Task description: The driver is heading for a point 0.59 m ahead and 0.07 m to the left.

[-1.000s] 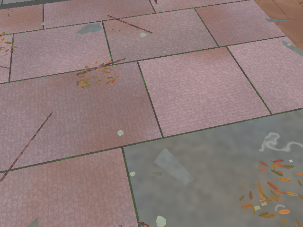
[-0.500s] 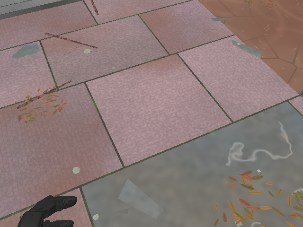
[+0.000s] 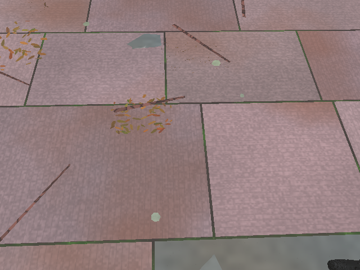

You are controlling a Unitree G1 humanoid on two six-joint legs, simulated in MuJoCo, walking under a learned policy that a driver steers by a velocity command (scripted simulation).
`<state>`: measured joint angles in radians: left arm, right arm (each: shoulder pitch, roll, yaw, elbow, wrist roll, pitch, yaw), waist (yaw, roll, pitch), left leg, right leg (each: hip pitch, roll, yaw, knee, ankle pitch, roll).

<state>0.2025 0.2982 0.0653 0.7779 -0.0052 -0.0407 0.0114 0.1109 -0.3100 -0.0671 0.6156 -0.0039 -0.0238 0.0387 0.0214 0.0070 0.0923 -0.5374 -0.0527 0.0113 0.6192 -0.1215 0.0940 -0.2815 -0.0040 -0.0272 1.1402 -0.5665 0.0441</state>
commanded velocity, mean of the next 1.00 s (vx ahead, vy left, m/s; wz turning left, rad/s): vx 0.04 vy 0.00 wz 0.35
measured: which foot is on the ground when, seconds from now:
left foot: down 0.00-0.40, up 0.42-0.76, down 0.78-1.00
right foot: up 0.00-0.38, down 0.40-0.92, up 0.94-1.00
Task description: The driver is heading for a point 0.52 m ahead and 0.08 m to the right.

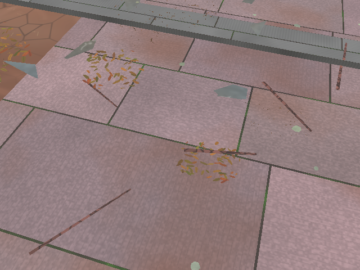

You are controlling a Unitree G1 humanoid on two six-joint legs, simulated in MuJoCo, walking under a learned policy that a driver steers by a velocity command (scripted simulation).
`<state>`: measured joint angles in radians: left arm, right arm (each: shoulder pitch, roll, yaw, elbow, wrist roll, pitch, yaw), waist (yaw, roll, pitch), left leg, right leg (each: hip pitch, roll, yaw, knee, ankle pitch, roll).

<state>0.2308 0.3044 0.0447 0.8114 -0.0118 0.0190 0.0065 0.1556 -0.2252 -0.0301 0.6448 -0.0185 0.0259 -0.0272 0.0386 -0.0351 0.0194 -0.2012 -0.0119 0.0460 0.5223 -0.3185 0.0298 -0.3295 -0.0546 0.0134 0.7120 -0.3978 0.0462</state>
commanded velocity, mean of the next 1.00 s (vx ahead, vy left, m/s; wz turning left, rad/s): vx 0.36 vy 0.00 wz -0.06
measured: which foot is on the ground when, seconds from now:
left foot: down 0.00-0.28, up 0.30-0.78, down 0.80-1.00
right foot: up 0.00-0.26, down 0.28-0.82, up 0.84-1.00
